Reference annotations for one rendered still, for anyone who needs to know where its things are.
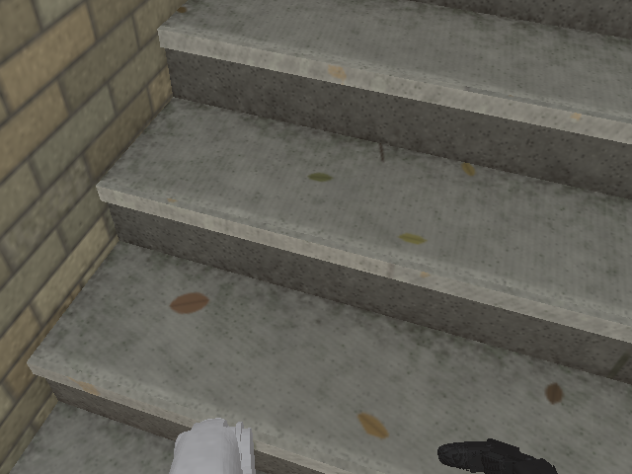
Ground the right robot hand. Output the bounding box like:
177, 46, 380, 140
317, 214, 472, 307
437, 438, 558, 474

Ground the left robot thigh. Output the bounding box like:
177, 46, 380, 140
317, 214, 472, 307
169, 420, 256, 474

